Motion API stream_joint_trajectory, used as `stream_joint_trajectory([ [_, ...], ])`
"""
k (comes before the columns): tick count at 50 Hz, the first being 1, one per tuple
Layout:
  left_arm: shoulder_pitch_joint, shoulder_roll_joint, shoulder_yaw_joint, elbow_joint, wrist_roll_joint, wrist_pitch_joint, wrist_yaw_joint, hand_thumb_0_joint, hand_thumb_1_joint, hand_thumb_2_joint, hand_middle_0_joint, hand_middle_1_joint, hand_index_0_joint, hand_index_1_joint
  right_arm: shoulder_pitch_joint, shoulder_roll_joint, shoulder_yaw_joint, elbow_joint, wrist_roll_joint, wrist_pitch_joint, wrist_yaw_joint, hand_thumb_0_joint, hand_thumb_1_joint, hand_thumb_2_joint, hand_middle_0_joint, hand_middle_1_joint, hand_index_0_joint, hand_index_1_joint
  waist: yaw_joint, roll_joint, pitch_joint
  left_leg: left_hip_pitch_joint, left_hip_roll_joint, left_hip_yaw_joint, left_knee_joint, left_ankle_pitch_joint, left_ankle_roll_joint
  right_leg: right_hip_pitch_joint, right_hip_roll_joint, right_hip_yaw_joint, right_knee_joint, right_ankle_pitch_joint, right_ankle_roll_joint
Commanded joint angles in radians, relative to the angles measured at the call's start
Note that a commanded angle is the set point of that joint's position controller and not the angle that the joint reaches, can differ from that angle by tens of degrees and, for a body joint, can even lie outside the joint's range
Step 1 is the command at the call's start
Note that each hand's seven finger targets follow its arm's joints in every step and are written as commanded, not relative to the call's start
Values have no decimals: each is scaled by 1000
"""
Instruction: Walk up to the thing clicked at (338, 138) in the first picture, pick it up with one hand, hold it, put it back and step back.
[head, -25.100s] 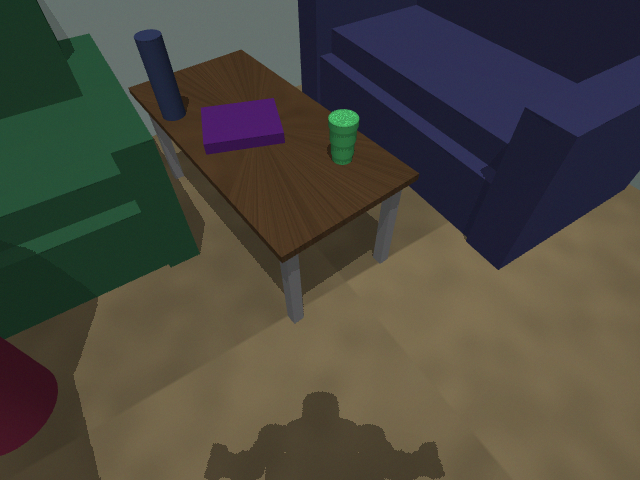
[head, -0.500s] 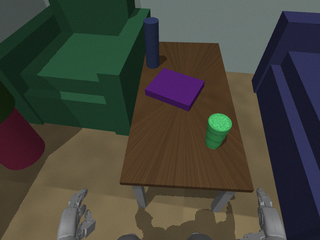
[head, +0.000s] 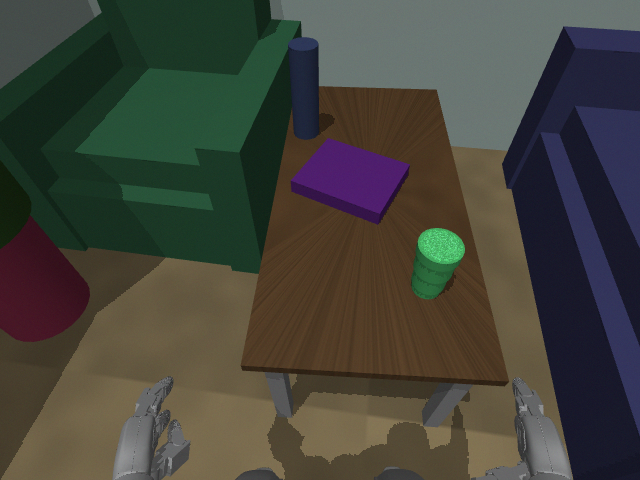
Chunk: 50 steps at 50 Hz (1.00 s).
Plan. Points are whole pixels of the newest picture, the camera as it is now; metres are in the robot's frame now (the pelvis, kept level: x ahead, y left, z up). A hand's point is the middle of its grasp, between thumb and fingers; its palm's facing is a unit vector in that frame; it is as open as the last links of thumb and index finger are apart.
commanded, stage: stand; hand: right
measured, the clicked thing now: (432, 267) +0.54 -0.21 -0.20
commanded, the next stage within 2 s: none
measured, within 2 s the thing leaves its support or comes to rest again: neither
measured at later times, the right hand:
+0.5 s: hand out of the picture +0.07 -0.26 -0.11, palm faces -0.03 +0.93 -0.36, open 8.1 cm
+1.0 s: hand out of the picture +0.06 -0.25 -0.10, palm faces -0.02 +0.94 -0.35, open 7.4 cm
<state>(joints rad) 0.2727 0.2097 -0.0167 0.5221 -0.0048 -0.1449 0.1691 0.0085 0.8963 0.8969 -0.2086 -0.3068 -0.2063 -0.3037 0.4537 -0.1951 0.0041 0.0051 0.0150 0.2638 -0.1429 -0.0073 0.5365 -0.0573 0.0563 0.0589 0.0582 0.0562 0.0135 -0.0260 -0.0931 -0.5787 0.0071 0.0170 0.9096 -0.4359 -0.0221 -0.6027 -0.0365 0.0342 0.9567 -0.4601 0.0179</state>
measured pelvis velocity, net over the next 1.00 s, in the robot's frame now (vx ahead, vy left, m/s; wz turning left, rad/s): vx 0.00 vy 0.00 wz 0.01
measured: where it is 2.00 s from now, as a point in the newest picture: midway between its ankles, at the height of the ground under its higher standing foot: outside the picture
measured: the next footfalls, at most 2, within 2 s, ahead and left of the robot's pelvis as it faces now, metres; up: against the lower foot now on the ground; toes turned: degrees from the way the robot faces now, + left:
none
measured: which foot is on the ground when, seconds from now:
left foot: down 0.00-1.00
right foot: down 0.00-1.00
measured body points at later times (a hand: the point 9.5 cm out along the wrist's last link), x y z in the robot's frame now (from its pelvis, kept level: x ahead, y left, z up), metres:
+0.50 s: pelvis +0.01 -0.01 +0.04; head +0.02 -0.01 +0.49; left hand +0.07 +0.29 -0.09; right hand +0.08 -0.30 -0.09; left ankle +0.02 +0.14 -0.69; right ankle +0.02 -0.13 -0.69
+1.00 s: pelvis +0.00 +0.00 +0.06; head +0.00 +0.00 +0.51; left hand +0.07 +0.29 -0.08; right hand +0.07 -0.30 -0.08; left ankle +0.02 +0.14 -0.69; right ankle +0.02 -0.13 -0.69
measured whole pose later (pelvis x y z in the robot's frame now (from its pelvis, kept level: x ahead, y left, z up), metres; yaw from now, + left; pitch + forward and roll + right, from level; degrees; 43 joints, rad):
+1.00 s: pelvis +0.00 +0.00 +0.06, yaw +0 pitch -4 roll +0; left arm 0.12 0.33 0.02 1.15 0.02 0.00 0.00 0.00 0.90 0.89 -0.21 -0.30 -0.20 -0.30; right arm 0.14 -0.32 0.00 1.13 -0.02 -0.01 -0.01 0.01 -0.90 -0.90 0.20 0.30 0.20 0.30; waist 0.00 -0.01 0.05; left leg -0.13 0.04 -0.01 0.39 -0.19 -0.03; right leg -0.12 0.00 0.00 0.37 -0.19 0.01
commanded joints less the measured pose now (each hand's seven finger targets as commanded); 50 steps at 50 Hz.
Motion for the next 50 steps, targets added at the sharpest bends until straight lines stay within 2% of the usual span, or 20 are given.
stream_joint_trajectory([
  [1,-75,119,49,-157,0,-52,11,0,900,900,-200,-300,-200,-301,-30,-108,-60,-186,-14,-50,-12,0,288,-304,200,295,200,295,4,1,-84,44,-27,37,-164,127,18,60,24,-38,-165,143,-22],
  [2,-131,282,71,63,124,16,-49,0,900,900,-200,-300,-200,-301,-171,-290,-97,165,-125,-165,47,0,208,-384,200,300,200,300,-32,55,33,154,48,-88,-189,98,80,104,-12,41,-203,203,-77],
  [3,-104,295,93,72,127,40,-82,0,900,900,-200,-300,-200,-301,-151,-290,-106,259,-125,-212,76,0,128,-464,200,300,200,300,-19,51,9,149,65,-116,-191,42,109,116,-10,29,-209,154,-91],
  [4,-116,280,96,74,120,55,-96,0,900,900,-200,-300,-200,-301,-147,-295,-101,295,-119,-241,91,0,48,-544,200,300,200,300,-12,88,34,94,66,-128,-231,16,115,127,-5,23,-204,108,-96],
  [6,-107,270,85,101,85,67,-125,0,900,900,-200,-300,-200,-301,-181,-279,-82,370,-98,-276,113,0,-112,-704,200,300,200,300,-4,66,26,123,76,-133,-236,42,99,167,-3,29,-245,91,-93],
  [8,-123,275,89,135,63,76,-146,0,900,900,-200,-300,-200,-301,-196,-271,-75,442,-73,-288,123,0,-272,-864,200,300,200,300,-9,52,21,138,77,-132,-264,77,89,195,5,36,-264,114,-82],
  [11,-106,265,86,206,55,87,-159,0,900,900,-200,-300,-200,-301,-231,-287,-77,545,-69,-301,124,0,-512,-900,200,300,200,300,2,48,16,170,78,-130,-278,134,82,235,-3,47,-294,157,-77],
  [13,-112,279,91,242,53,89,-161,0,900,900,-200,-300,-200,-301,-233,-291,-74,610,-66,-305,120,0,-672,-900,200,300,200,300,-8,9,22,218,70,-112,-268,195,78,242,-16,68,-333,217,-80],
  [15,-121,295,92,276,53,92,-160,0,900,900,-200,-300,-200,-301,-244,-290,-73,666,-62,-304,118,0,-832,-900,200,300,200,300,-14,-23,46,242,53,-90,-271,168,70,241,-45,112,-413,184,-87],
  [16,-132,301,94,290,51,94,-159,0,900,900,-200,-300,-200,-301,-236,-287,-70,695,-61,-304,117,0,-900,-900,200,300,200,300,-25,-27,46,270,51,-83,-279,183,66,244,-53,122,-434,203,-87],
  [20,-125,309,93,359,38,105,-154,0,900,900,-200,-300,-200,-301,-227,-306,-66,803,-55,-304,114,0,-900,-900,200,300,200,300,-23,4,34,336,76,-98,-346,295,64,320,-48,93,-458,314,-74],
  [22,-111,305,89,396,32,111,-151,0,900,900,-200,-300,-200,-301,-236,-317,-62,851,-53,-303,110,0,-900,-900,200,300,200,300,-12,26,33,348,86,-100,-377,340,63,377,-51,85,-476,364,-70],
  [26,-117,315,83,454,27,121,-152,0,900,900,-200,-300,-200,-301,-248,-316,-50,924,-45,-300,106,0,-900,-900,200,300,200,300,-18,13,80,390,88,-93,-450,325,46,394,-58,93,-554,336,-65],
  [27,-126,313,80,463,27,122,-152,0,900,900,-200,-300,-200,-301,-249,-325,-48,941,-45,-302,106,0,-900,-900,200,300,200,300,-19,26,80,395,98,-102,-471,352,45,413,-51,80,-552,361,-61],
  [29,-122,314,80,484,23,125,-151,0,900,900,-200,-300,-200,-301,-273,-336,-47,963,-44,-302,105,0,-900,-900,200,300,200,300,-8,45,86,390,104,-106,-501,351,44,450,-51,70,-569,362,-54],
  [31,-137,319,78,504,25,124,-151,0,900,900,-200,-300,-200,-301,-278,-328,-43,983,-39,-300,106,0,-900,-900,200,300,200,300,-14,24,99,398,98,-98,-519,326,38,450,-56,73,-601,343,-52],
  [39,-168,312,69,559,25,123,-153,0,900,900,-200,-300,-200,-301,-315,-331,-38,1045,-39,-297,108,0,-900,-900,200,300,200,300,-9,35,120,424,110,-103,-579,318,33,480,-62,64,-647,331,-39],
  [40,-175,313,70,562,25,124,-154,0,900,900,-200,-300,-200,-301,-315,-331,-37,1051,-40,-296,107,0,-900,-900,200,300,200,300,-10,42,110,423,113,-102,-585,307,34,488,-64,64,-649,334,-40],
  [43,-183,315,69,578,27,129,-157,0,900,900,-200,-300,-200,-301,-330,-335,-40,1064,-41,-292,109,0,-900,-900,200,300,200,300,-7,49,153,395,105,-105,-614,205,30,466,-56,59,-668,251,-36],
  [50,-206,319,66,588,25,124,-158,0,900,900,-200,-300,-200,-301,-342,-336,-44,1078,-39,-290,116,0,-900,-900,200,300,200,300,-14,24,130,427,112,-105,-616,238,35,469,-69,65,-682,262,-35],
])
